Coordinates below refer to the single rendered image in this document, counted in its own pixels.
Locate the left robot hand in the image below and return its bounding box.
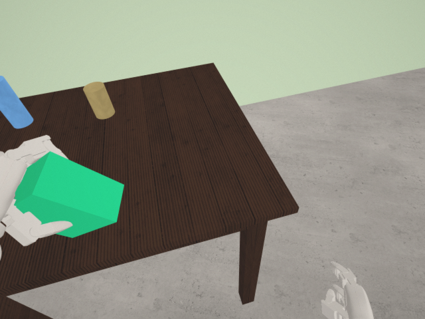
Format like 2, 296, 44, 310
0, 135, 73, 246

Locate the right robot hand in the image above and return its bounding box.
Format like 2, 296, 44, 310
321, 261, 374, 319

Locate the sponge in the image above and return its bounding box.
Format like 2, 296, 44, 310
14, 152, 124, 238

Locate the table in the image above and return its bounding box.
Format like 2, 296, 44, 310
0, 63, 299, 319

